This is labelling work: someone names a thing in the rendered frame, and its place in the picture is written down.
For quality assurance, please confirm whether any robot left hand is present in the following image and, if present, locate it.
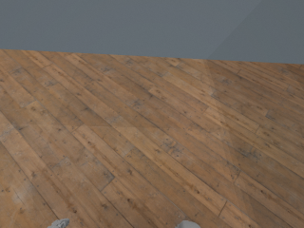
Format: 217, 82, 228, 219
48, 218, 70, 228

